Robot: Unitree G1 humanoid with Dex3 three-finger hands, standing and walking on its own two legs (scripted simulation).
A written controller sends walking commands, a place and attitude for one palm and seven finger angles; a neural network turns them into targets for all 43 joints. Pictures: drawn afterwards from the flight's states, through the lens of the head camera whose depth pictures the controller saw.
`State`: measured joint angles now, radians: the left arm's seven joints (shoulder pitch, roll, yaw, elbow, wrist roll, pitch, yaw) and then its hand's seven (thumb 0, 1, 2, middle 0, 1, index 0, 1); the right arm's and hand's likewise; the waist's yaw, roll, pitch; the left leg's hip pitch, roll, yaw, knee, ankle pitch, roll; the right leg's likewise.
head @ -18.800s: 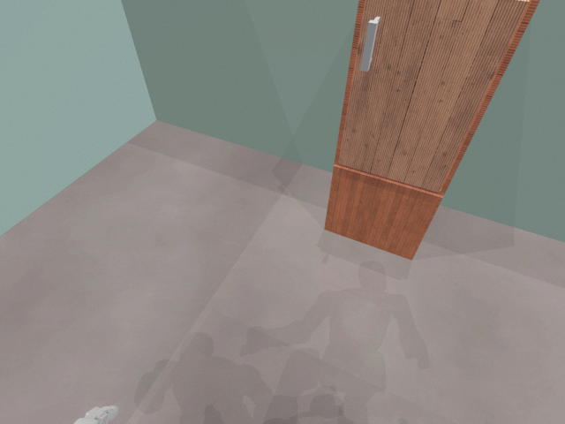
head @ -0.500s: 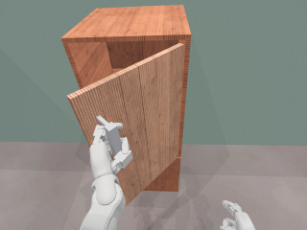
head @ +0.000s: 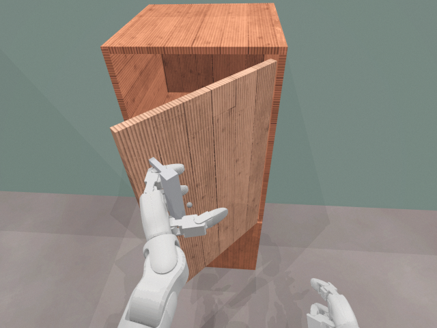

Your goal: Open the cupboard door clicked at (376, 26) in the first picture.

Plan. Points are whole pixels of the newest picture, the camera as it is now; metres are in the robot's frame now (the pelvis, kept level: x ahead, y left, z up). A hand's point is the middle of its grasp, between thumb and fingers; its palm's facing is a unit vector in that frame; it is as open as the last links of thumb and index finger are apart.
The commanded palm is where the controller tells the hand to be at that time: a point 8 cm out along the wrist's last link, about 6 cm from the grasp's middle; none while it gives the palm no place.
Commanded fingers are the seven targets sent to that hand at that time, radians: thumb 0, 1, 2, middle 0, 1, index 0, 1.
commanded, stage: open thumb and fingers to let go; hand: left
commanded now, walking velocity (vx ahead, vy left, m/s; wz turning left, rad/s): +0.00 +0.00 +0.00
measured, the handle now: (167, 191) +0.32 +0.12 +0.12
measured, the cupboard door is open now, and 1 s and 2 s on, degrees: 46 49 49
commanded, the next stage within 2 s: slide the hand sideways off the handle in 0.34 s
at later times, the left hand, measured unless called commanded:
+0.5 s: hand (188, 210) +0.28 +0.08 +0.12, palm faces +0.26 -0.97 -0.01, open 15.0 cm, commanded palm +0.24 +0.12 +0.11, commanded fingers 0.00 -0.50 0.30 -0.15 -0.30 -0.15 -0.30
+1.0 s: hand (172, 238) +0.23 +0.09 +0.11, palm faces -0.06 -1.00 +0.00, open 16.3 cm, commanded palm +0.20 +0.16 +0.11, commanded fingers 0.00 -0.50 0.30 -0.15 -0.30 -0.15 -0.30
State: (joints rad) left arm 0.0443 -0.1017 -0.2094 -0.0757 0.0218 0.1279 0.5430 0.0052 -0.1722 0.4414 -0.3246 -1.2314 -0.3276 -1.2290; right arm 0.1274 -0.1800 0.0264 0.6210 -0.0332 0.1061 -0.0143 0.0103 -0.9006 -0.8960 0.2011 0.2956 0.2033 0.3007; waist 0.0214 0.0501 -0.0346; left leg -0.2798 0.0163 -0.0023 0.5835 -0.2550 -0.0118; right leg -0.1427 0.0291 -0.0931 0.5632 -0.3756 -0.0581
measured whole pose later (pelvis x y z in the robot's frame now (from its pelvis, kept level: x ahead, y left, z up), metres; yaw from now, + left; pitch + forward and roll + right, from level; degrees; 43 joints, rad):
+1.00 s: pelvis -0.02 +0.02 +0.00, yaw -2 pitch -4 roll -1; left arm 0.21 0.10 -0.16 -0.19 -0.11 0.04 0.09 -0.01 -0.50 0.30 -0.18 -0.31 -0.16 -0.30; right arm 0.18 -0.20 0.06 0.54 0.01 0.05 -0.02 0.01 -0.90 -0.90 0.20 0.30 0.20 0.30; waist 0.00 0.05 -0.01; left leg -0.28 0.03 0.03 0.58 -0.23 0.01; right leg -0.16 0.03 -0.06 0.56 -0.34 -0.04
